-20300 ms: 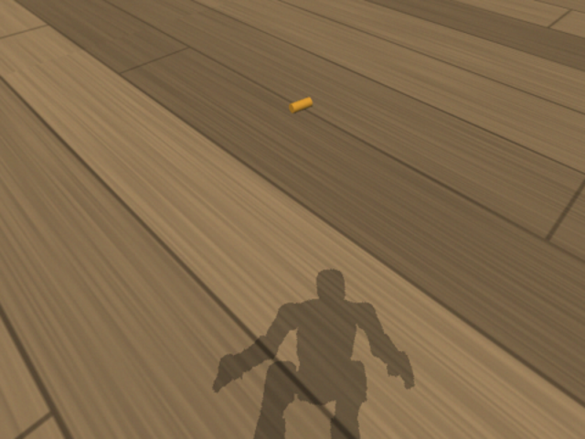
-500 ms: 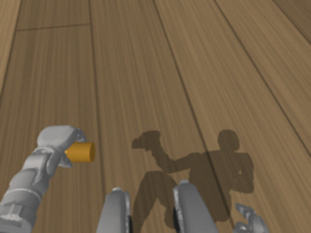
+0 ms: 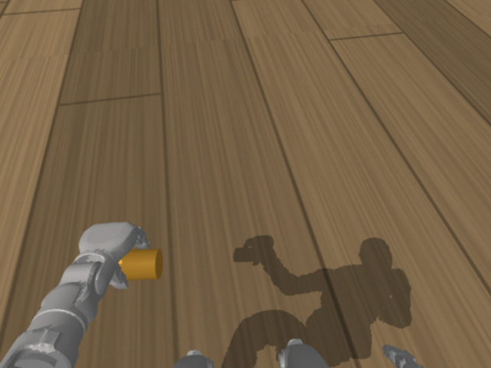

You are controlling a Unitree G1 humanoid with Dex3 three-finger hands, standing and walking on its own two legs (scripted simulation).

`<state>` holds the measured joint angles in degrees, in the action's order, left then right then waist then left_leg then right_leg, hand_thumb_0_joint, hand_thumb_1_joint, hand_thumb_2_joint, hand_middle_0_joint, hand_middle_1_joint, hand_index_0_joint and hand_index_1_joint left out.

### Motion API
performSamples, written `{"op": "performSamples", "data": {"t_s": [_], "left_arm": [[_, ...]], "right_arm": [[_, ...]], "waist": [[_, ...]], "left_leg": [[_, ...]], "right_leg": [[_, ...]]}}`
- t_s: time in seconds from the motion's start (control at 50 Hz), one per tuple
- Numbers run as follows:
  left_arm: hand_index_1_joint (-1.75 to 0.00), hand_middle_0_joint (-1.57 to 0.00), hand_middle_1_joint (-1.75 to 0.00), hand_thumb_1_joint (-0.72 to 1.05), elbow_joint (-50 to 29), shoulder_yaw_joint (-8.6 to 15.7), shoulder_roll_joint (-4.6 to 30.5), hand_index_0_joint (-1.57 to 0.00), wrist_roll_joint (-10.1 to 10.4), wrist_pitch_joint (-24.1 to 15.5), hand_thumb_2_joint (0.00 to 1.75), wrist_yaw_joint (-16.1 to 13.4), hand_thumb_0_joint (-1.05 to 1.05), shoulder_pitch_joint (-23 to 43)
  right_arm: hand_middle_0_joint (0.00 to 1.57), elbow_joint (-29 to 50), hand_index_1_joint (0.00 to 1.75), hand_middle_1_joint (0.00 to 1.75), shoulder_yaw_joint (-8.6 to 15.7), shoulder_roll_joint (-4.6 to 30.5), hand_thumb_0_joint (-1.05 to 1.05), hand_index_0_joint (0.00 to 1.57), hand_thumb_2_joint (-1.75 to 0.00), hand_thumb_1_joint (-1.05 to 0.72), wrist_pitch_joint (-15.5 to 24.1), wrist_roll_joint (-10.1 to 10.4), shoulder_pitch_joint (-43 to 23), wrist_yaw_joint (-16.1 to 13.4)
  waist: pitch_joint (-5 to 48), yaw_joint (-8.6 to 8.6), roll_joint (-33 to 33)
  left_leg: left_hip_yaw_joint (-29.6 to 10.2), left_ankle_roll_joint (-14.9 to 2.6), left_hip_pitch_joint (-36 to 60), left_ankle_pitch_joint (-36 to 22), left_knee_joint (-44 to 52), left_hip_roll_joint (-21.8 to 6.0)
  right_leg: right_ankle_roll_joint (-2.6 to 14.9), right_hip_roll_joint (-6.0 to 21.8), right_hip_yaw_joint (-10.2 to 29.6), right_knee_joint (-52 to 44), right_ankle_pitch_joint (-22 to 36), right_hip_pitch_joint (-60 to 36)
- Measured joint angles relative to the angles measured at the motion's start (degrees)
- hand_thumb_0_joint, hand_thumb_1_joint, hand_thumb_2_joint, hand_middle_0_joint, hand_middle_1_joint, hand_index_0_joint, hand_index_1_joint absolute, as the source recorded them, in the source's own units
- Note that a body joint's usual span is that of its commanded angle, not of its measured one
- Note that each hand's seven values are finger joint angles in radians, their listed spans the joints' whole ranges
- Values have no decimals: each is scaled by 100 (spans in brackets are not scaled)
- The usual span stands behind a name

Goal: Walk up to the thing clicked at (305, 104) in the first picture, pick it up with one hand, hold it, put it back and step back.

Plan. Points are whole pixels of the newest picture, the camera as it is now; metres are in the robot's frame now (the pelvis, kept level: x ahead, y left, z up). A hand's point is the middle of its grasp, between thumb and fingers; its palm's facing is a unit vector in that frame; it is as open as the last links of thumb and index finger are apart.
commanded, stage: lift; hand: left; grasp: from above
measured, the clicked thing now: (123, 265) +0.34 +0.23 -0.11
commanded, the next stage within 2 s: hold in 0.08 s
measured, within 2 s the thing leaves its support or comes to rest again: neither
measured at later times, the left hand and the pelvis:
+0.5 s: hand (107, 248) +0.33 +0.23 -0.02, palm faces -0.48 -0.01 -0.88, open 8.3 cm; pelvis +0.02 +0.01 +0.03, yaw -1 degrees
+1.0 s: hand (109, 252) +0.31 +0.21 +0.01, palm faces -0.47 -0.01 -0.88, open 8.3 cm; pelvis +0.01 +0.00 +0.04, yaw -1 degrees
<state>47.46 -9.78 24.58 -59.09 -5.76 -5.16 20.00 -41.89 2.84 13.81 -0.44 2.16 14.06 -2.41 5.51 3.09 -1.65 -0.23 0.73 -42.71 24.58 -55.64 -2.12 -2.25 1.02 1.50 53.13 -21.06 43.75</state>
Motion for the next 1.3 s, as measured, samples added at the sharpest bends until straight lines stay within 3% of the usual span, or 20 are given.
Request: {"op": "performSamples", "data": {"t_s": [0.32, 0.66, 1.3], "left_arm": [[-14, -95, -13, 27, -278, -129, 6, -97, -30, -58, 13, 304, 0, -204], [-14, -95, -13, 26, -707, -140, 33, -97, 87, -80, 15, 711, 0, -388], [-13, -96, -12, 26, -1181, -192, 6, -98, 251, -117, 14, 943, 0, -678]], "right_arm": [[21, 81, 30, 30, 16, -21, 1, 21, -90, -90, -123, 25, -67, -12], [21, 194, 30, 30, -1, 0, 1, 21, -90, -90, -236, 39, -115, -69], [21, 289, 30, 30, -106, 51, 1, 21, -90, -90, -265, 75, -366, -189]], "waist": [[-95, -114, 2], [-174, -179, -57], [-434, -277, -106]], "left_leg": [[96, -43, 1035, -261, 968, 31], [175, -45, 1654, -440, 1502, 46], [206, 25, 2341, -884, 2188, 46]], "right_leg": [[-35, 39, 55, -972, 274, -1022], [-34, 53, 117, -1429, 431, -1583], [42, 44, 140, -1903, 768, -2160]]}}
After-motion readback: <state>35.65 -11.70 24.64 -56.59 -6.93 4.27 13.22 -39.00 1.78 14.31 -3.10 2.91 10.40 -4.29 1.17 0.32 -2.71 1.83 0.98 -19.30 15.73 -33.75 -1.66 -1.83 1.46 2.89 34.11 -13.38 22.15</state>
